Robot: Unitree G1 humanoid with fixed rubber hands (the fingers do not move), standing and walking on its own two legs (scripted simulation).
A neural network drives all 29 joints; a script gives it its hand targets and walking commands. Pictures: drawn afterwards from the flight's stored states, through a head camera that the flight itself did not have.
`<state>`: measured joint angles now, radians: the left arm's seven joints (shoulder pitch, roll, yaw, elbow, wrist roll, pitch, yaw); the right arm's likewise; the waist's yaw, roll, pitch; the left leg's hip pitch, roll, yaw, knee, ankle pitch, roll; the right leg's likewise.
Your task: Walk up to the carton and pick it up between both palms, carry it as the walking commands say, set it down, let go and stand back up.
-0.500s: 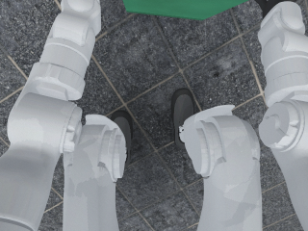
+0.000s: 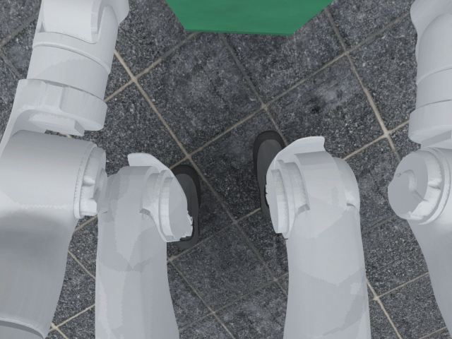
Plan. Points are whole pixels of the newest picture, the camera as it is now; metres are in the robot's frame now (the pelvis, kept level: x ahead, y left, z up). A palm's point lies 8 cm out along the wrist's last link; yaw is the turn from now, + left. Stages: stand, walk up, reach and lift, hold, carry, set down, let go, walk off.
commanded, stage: set down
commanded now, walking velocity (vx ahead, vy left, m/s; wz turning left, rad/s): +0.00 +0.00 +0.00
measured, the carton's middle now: out of the picture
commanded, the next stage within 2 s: let go in 0.94 s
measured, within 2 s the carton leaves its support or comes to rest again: neither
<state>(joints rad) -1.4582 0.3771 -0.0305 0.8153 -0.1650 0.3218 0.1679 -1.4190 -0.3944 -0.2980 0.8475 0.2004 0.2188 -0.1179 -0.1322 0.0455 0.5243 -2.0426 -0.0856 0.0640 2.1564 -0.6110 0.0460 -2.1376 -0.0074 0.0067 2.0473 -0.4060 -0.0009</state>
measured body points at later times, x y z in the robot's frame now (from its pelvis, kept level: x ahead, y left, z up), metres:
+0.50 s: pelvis +0.01 +0.00 +0.11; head +0.34 -0.06 +0.39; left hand +0.60 +0.08 +0.02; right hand +0.52 -0.31 +0.02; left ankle +0.11 +0.09 -0.36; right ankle +0.17 -0.12 -0.36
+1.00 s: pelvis +0.01 +0.00 +0.22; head +0.33 -0.06 +0.52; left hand +0.60 +0.09 +0.13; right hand +0.51 -0.31 +0.13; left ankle +0.11 +0.09 -0.36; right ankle +0.17 -0.12 -0.36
